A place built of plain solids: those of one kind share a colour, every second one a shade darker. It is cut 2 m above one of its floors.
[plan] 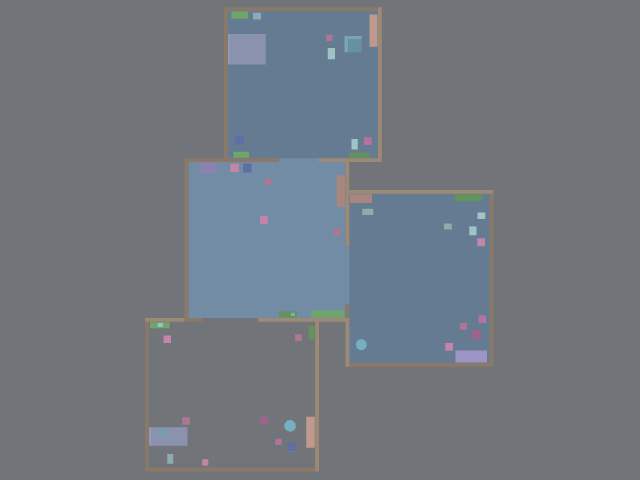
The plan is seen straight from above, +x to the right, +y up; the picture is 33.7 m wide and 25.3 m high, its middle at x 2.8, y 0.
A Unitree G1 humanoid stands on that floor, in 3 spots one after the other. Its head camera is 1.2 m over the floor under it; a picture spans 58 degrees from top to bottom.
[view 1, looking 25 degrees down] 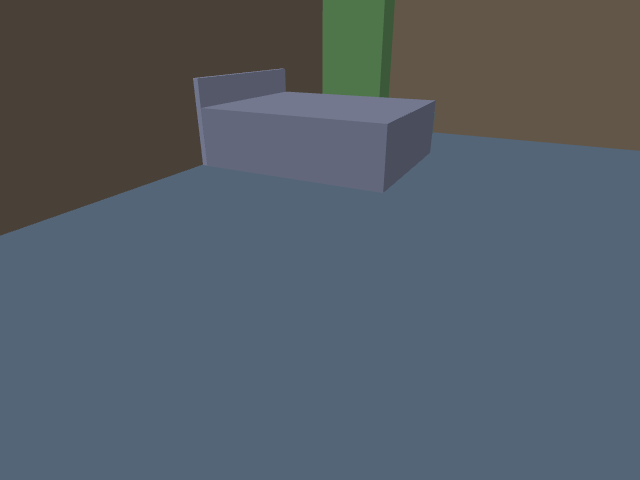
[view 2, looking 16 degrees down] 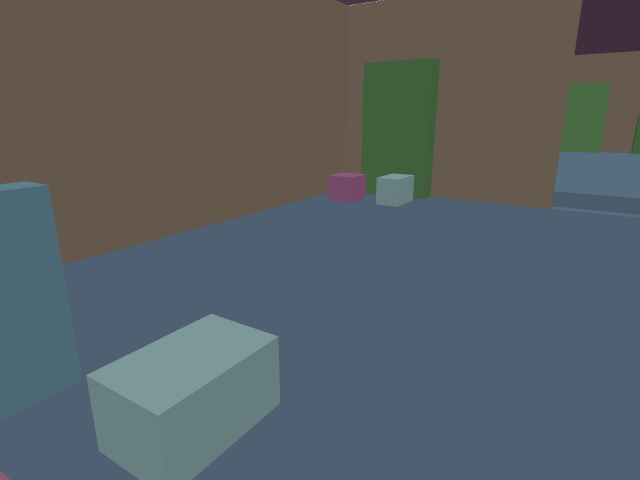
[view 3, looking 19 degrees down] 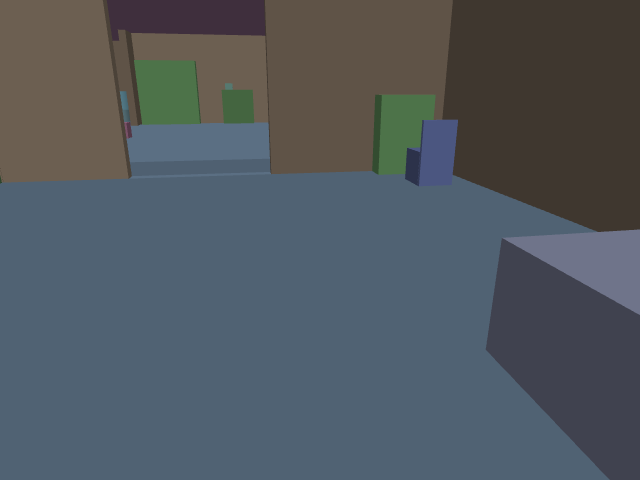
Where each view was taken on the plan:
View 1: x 1.05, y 5.87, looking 117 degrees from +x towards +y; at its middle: floor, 2.84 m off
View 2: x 2.18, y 10.78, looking -57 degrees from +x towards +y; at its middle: floor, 4.35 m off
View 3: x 1.05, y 10.91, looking -100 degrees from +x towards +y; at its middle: floor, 3.69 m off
